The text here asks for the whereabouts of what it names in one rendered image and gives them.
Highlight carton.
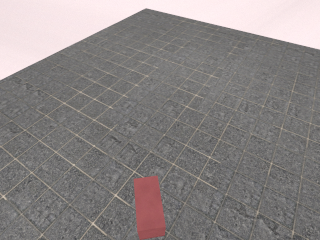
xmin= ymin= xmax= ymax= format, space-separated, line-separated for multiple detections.
xmin=133 ymin=175 xmax=166 ymax=240

